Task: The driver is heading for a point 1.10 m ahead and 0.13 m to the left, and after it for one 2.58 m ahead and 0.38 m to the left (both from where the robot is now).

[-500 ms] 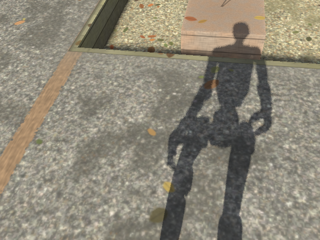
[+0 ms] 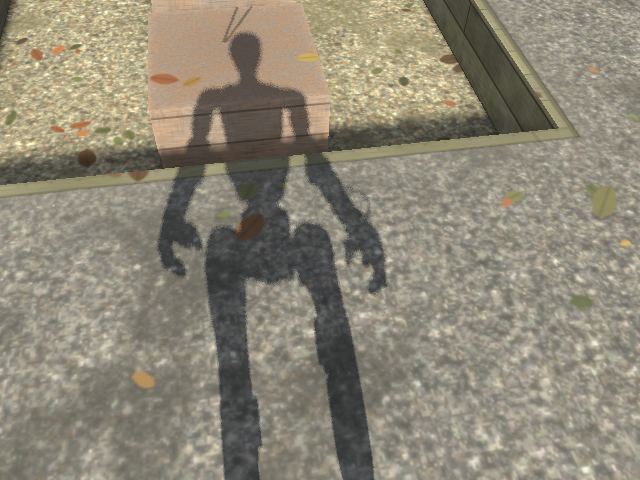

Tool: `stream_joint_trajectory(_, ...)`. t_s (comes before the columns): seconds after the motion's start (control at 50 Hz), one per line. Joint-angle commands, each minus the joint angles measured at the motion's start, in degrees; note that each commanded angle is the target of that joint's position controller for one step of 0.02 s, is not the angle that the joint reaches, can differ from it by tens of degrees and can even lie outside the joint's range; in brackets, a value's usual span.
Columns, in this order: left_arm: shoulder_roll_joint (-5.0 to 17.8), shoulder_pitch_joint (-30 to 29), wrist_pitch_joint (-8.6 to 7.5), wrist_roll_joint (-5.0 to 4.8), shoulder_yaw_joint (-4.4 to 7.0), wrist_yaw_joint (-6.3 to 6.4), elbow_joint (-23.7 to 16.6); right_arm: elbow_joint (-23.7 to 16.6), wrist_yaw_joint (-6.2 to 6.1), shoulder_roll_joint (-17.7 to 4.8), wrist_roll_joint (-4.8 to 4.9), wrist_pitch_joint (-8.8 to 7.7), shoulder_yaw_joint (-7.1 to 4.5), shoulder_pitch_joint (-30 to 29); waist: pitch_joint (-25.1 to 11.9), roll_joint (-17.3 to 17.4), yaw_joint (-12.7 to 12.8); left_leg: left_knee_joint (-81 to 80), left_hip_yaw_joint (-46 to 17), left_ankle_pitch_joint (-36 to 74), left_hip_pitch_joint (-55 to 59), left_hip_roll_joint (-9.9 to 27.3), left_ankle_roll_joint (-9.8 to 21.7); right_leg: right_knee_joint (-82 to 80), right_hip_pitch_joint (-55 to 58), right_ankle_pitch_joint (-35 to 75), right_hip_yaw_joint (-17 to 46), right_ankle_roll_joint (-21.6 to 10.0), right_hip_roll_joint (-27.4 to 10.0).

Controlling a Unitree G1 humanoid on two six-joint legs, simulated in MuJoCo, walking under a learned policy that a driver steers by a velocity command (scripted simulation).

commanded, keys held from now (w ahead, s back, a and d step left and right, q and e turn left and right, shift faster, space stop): w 1.00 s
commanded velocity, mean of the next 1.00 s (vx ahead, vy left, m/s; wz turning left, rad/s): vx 0.50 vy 0.00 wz -0.12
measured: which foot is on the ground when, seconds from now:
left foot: down 0.00-0.30, up 0.32-0.78, down 0.80-1.00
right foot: up 0.00-0.26, down 0.28-0.82, up 0.84-1.00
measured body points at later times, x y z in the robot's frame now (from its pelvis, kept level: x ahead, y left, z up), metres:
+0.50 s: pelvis +0.27 -0.06 +0.00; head +0.29 -0.07 +0.45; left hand +0.32 +0.20 -0.13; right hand +0.32 -0.32 -0.14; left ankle +0.31 +0.10 -0.67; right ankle +0.26 -0.12 -0.74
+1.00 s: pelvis +0.55 -0.01 +0.00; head +0.57 +0.00 +0.45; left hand +0.62 +0.23 -0.15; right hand +0.57 -0.28 -0.13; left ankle +0.58 +0.04 -0.74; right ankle +0.52 -0.16 -0.66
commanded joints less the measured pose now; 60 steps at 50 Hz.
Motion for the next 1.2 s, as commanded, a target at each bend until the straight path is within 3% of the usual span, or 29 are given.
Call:
stream_joint_trajectory(0.02,-0.6,-0.6,-0.16,0.05,-0.72,-0.77,-3.8,-1.5,0.44,-4.0,-0.08,-1.45,-0.43,1.9,0.8,6.6,1.3,-12.0,-10.8,11.6,1.8,16.2,7.1,-3.4,-5.9,5.7,2.6,0.6,-1.9)
stream_joint_trajectory(0.1,-2.0,-9.1,-0.97,-0.22,-2.11,-1.32,-5.9,0.3,0.66,-4.9,0.23,-1.19,-0.24,4.0,2.2,7.1,-0.1,-12.0,-3.9,16.7,0.8,13.4,5.6,-19.8,-0.5,13.3,-2.6,0.8,-0.8)
stream_joint_trajectory(0.2,-1.0,-15.3,-1.49,0.02,-2.54,-0.92,-7.5,4.2,-0.01,-7.5,0.26,0.38,-0.46,10.1,3.3,7.5,-1.7,-8.2,-4.2,25.3,10.2,16.6,5.8,-30.1,3.2,5.9,-7.1,-1.4,0.3)
stream_joint_trajectory(0.24,-0.2,-10.6,-2.09,0.41,-2.11,-0.20,-5.8,5.5,-0.28,-8.4,0.33,1.23,-0.49,10.7,0.3,8.5,0.7,0.9,-2.9,40.9,13.0,16.5,5.1,-34.0,11.1,1.5,-8.7,-3.4,3.5)
stream_joint_trajectory(0.26,0.9,-2.4,-2.78,0.82,-1.49,0.31,-2.8,6.0,-0.39,-8.3,0.66,1.68,-0.30,10.7,-4.3,7.3,4.5,10.8,-0.7,43.5,11.0,14.8,4.1,-38.1,21.9,3.7,-9.2,-4.9,5.2)
stream_joint_trajectory(0.28,4.2,7.6,-3.31,1.80,-0.27,1.06,0.4,4.9,-0.46,-7.1,0.90,1.64,0.23,10.1,-10.8,5.4,8.4,23.4,0.2,31.4,1.2,13.1,2.8,-37.5,37.5,2.1,-2.4,-7.1,-0.7)
stream_joint_trajectory(0.3,10.7,14.5,-3.34,2.27,1.40,1.98,1.2,1.2,0.47,-1.0,2.43,1.25,1.79,12.2,-19.8,-8.0,9.0,45.7,2.4,-0.8,-21.2,5.0,-0.2,-40.0,57.5,-2.7,24.9,-14.3,-19.8)
stream_joint_trajectory(0.32,10.5,15.2,-2.59,-0.40,1.72,2.44,1.6,1.7,0.13,-6.0,1.31,1.36,0.08,10.0,-20.5,-5.3,9.0,54.2,-5.6,-18.9,-28.1,1.7,0.0,-46.2,55.4,3.6,36.2,-15.7,-23.0)
stream_joint_trajectory(0.34,8.7,10.4,-2.55,-1.32,1.17,2.47,2.1,0.2,0.16,-6.6,1.01,1.44,-0.41,4.9,-11.6,-1.9,6.8,54.6,-8.7,-13.9,-31.6,5.0,0.6,-46.4,48.9,7.1,25.6,-13.8,-19.5)
stream_joint_trajectory(0.36,5.3,6.6,-2.92,-1.42,0.36,2.26,2.0,0.0,0.41,-5.1,1.07,1.05,0.10,3.2,-6.3,-0.3,4.7,51.2,-8.9,-9.8,-30.1,6.6,0.6,-48.3,40.6,11.1,19.1,-11.9,-16.9)
stream_joint_trajectory(0.4,1.4,2.4,-3.57,-1.86,-0.69,2.13,2.4,1.5,0.78,-3.5,-0.28,2.28,0.17,4.8,-1.6,-0.4,0.4,45.1,-8.8,-6.8,-23.8,8.6,-0.3,-52.3,29.9,13.4,10.7,-8.0,-11.7)
stream_joint_trajectory(0.44,0.8,3.4,-4.46,-1.83,-0.85,2.13,3.5,2.4,1.54,-2.3,-0.97,3.56,0.16,5.9,-1.4,-0.5,-0.8,44.1,-7.9,-4.8,-21.3,8.2,-1.2,-54.6,27.0,16.8,7.7,-8.3,-10.1)
stream_joint_trajectory(0.48,2.0,5.4,-5.00,-2.18,-0.54,2.15,5.1,1.3,1.99,-2.1,-1.10,3.99,0.02,2.4,0.4,-0.4,-1.0,41.5,-7.4,-1.1,-24.1,8.8,-1.9,-56.7,26.5,17.6,5.5,-8.8,-9.5)
stream_joint_trajectory(0.58,1.9,10.1,-5.09,-2.07,-0.81,2.10,8.1,-2.3,2.11,-1.6,-0.61,3.84,0.56,-10.0,3.5,-0.4,1.4,27.2,-6.0,9.3,-27.7,8.7,-2.9,-58.1,28.7,20.3,1.5,-8.3,-8.0)
stream_joint_trajectory(0.68,3.6,14.5,-4.95,-1.57,-0.72,2.76,11.1,-4.8,1.93,-2.6,-0.34,3.60,0.82,-17.9,5.1,-0.4,3.4,17.2,-4.9,10.7,-26.0,6.7,-0.7,-57.0,35.4,22.8,1.0,-7.6,-10.4)
stream_joint_trajectory(0.74,4.6,14.0,-4.61,-1.16,-0.54,3.38,12.3,-4.9,1.61,-3.5,-0.50,3.01,0.40,-17.0,4.8,-0.1,2.1,13.5,-4.0,4.5,-22.2,4.7,1.9,-52.1,39.8,32.3,0.3,-6.6,-11.8)
stream_joint_trajectory(0.76,5.2,13.2,-4.55,-1.00,-0.43,3.50,12.5,-3.9,1.26,-4.0,-0.50,2.72,0.02,-13.5,2.9,-0.4,0.4,12.3,-3.1,2.2,-16.8,2.9,2.8,-47.5,40.0,40.4,-0.5,-5.7,-11.4)
stream_joint_trajectory(0.78,5.6,12.2,-4.28,-0.99,-0.34,3.48,12.7,-1.4,0.80,-4.7,-0.66,2.25,-0.57,-6.1,-0.9,0.5,-3.0,9.3,-1.9,2.4,-7.7,0.6,3.9,-38.2,39.0,45.9,-2.1,-4.8,-9.8)
stream_joint_trajectory(0.8,4.6,12.5,-4.22,-1.04,-0.75,3.42,12.5,2.2,0.16,-7.1,-1.41,1.60,-1.60,4.3,-7.3,2.6,-6.6,8.6,-4.5,2.2,6.6,2.6,5.8,-25.1,32.2,39.8,-4.1,-3.7,-6.8)
stream_joint_trajectory(0.82,-0.7,17.5,-4.30,-3.17,-2.08,2.90,10.7,3.2,-0.38,-13.9,-2.81,1.20,-3.35,12.2,-16.2,13.7,-6.4,6.5,-28.1,-5.2,25.6,19.7,11.8,-2.7,13.1,15.3,-7.6,-1.0,0.2)
stream_joint_trajectory(0.84,0.9,18.3,-4.47,-2.65,-1.40,2.73,11.4,3.6,0.29,-13.8,-0.86,1.98,-3.46,11.7,-19.9,17.1,-5.6,-3.9,-48.7,-6.9,28.1,25.8,14.9,9.1,3.0,-16.1,-2.0,-0.8,7.0)
stream_joint_trajectory(0.86,3.2,13.2,-4.29,-1.87,-0.63,2.74,10.4,2.8,0.40,-11.8,0.25,2.28,-2.93,4.7,-10.5,10.8,-2.9,-4.7,-41.1,-10.4,20.4,23.6,13.3,12.0,-1.6,-11.8,1.5,-1.6,2.6)
stream_joint_trajectory(0.88,2.7,9.1,-4.56,-1.72,-0.79,2.37,9.4,1.8,0.58,-7.6,0.40,2.08,-1.90,-0.3,-4.6,6.0,-1.7,-6.2,-33.7,-8.5,12.1,21.8,12.1,9.4,-1.5,-6.5,1.1,-1.8,0.0)
stream_joint_trajectory(0.9,1.3,7.6,-4.43,-1.69,-0.93,2.16,9.4,2.1,0.65,-5.2,0.27,1.72,-1.16,-2.3,-1.2,5.1,-0.1,-8.3,-27.9,-4.3,6.2,19.0,10.0,5.5,0.6,-3.6,0.6,-1.8,-2.2)
stream_joint_trajectory(0.92,0.5,8.0,-3.69,-0.77,-1.02,1.96,9.4,2.9,0.55,-3.4,0.50,1.35,-0.60,-2.8,0.2,6.5,1.6,-9.5,-23.5,-0.4,2.1,16.6,8.4,2.5,3.4,-2.3,0.4,-1.3,-3.4)
stream_joint_trajectory(0.96,-1.2,9.2,-2.34,-0.18,-1.32,1.35,10.3,4.5,0.47,-2.6,0.41,0.43,-0.27,-0.8,-0.1,6.8,2.6,-10.7,-19.0,6.9,-0.4,14.7,8.1,1.2,6.3,-0.8,-0.8,-0.3,-3.5)
stream_joint_trajectory(1.0,-1.6,6.5,-1.75,-0.31,-1.36,1.02,9.5,6.0,0.41,-4.0,0.71,-0.17,-0.55,1.7,1.0,6.3,3.0,-12.1,-16.1,10.0,0.0,14.0,8.5,-1.6,3.3,2.0,-1.8,0.7,-4.3)
stream_joint_trajectory(1.08,-1.3,-3.7,-1.47,-0.62,-1.51,0.88,6.3,8.0,0.43,-3.3,0.83,-0.01,-0.06,6.4,3.9,6.1,1.0,-13.4,-13.0,14.5,2.8,12.0,8.3,-11.8,-2.9,9.6,-3.8,2.5,-5.3)
stream_joint_trajectory(1.2,-2.1,-14.5,-2.04,-1.22,-2.25,1.16,2.9,9.7,-0.19,-4.2,0.41,0.74,0.12,11.8,4.1,6.7,-2.2,-8.9,-14.3,23.0,8.2,11.7,8.5,-27.1,-0.5,13.5,-5.5,3.9,-1.9)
